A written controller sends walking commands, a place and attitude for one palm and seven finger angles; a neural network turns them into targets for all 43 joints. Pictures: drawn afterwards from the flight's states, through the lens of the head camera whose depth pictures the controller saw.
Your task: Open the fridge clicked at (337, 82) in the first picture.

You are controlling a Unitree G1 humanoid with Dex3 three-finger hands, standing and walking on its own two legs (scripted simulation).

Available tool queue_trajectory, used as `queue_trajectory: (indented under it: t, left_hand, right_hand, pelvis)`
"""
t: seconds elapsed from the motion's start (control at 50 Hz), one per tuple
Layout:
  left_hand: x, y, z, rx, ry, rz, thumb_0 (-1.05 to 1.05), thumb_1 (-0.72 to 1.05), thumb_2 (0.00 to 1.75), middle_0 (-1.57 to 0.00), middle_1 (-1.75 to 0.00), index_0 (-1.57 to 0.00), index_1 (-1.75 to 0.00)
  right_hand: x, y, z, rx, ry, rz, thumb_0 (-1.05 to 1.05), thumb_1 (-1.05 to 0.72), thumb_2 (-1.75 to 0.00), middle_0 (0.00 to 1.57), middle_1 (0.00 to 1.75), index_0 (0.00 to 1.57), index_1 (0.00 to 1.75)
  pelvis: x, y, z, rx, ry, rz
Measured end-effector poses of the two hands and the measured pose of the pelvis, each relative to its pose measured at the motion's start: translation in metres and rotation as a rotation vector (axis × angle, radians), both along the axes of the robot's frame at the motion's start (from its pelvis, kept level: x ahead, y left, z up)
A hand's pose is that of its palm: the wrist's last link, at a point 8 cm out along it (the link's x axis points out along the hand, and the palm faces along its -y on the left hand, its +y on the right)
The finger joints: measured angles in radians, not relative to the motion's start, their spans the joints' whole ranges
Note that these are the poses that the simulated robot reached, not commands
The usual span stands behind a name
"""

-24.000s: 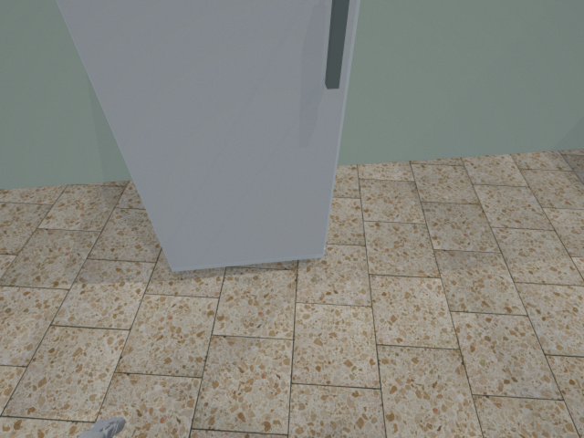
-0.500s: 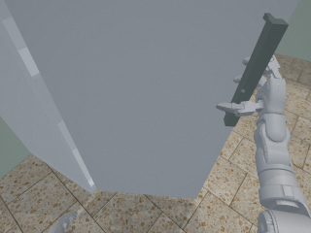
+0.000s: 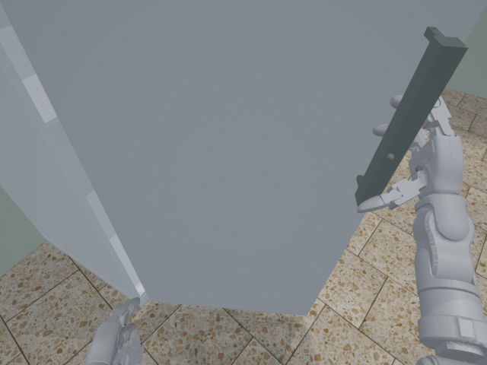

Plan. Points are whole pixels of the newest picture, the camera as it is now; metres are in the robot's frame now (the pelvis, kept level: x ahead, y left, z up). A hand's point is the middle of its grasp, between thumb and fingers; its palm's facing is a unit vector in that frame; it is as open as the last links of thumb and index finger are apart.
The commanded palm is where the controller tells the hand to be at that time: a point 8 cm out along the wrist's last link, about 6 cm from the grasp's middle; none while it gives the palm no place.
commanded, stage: slip the hand off the handle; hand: right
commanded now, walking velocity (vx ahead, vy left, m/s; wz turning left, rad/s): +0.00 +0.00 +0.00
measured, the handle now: (392, 131) +0.42 -0.18 +0.21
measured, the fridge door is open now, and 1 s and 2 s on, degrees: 64 64 64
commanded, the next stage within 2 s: draw the hand back to the body in 1.10 s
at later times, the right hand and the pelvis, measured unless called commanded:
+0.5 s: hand (444, 171) +0.35 -0.24 +0.20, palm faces +0.10 +0.99 -0.10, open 14.7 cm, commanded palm +0.31 -0.28 +0.20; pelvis +0.01 -0.02 +0.00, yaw -1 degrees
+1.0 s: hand (450, 220) +0.27 -0.21 +0.20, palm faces +0.10 +0.99 -0.12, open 14.7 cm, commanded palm +0.23 -0.26 +0.20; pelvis +0.00 -0.01 +0.00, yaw -2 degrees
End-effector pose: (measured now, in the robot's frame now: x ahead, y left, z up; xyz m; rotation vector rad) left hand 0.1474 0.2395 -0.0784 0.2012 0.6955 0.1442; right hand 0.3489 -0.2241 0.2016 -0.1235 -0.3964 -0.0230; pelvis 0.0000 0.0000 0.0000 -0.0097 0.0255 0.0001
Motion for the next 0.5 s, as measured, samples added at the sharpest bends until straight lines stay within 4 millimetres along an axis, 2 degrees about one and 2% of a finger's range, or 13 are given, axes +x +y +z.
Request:
queue_trajectory:
  t: [0.04, 0.1, 0.22, 0.5]
  left_hand:
    - [0.008, -0.005, 0.003, -0.003, -0.013, -0.005, 0.01, 0.9, 0.9, -0.2, -0.3, -0.2, -0.3]
    - [0.016, -0.011, 0.005, -0.003, -0.017, -0.014, 0.01, 0.9, 0.9, -0.2, -0.3, -0.2, -0.3]
    - [0.022, -0.019, 0.002, 0.015, 0.013, -0.051, 0.01, 0.9, 0.9, -0.2, -0.3, -0.21, -0.3]
    - [0.015, -0.034, -0.001, 0.016, 0.019, -0.046, 0.01, 0.9, 0.9, -0.2, -0.3, -0.21, -0.3]
  right_hand:
    - [-0.002, -0.006, 0.0, 0.014, -0.004, -0.01, -0.02, 0.55, -0.2, 0.39, 1.21, 0.24, 1.13]
    - [-0.007, -0.025, -0.001, 0.04, -0.006, -0.068, -0.02, 0.55, -0.2, 0.36, 1.2, 0.25, 1.13]
    - [-0.022, -0.058, 0.001, 0.001, -0.01, -0.124, -0.02, 0.55, -0.2, 0.3, 1.17, 0.25, 1.15]
    - [-0.026, -0.066, 0.0, 0.017, 0.005, -0.057, -0.02, 0.55, -0.19, 0.26, 1.15, 0.26, 1.16]
  pelvis:
    - [0.003, -0.002, 0.0, 0.0, -0.001, 0.003]
    - [0.007, -0.005, 0.0, 0.003, -0.001, -0.001]
    - [0.012, -0.011, -0.001, 0.013, 0.003, -0.023]
    - [0.01, -0.022, -0.002, 0.017, -0.002, -0.026]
